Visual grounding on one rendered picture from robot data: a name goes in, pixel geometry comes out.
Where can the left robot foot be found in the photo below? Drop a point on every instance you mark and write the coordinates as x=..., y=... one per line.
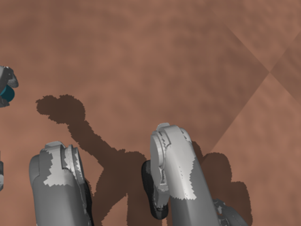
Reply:
x=89, y=204

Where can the left robot hand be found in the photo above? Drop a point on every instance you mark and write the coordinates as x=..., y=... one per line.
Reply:
x=6, y=77

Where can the tin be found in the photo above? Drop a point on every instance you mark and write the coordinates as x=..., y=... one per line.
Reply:
x=8, y=93

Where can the right robot foot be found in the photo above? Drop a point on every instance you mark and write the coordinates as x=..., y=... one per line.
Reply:
x=148, y=183

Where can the right robot hand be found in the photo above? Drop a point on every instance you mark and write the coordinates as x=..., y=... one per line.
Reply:
x=230, y=216

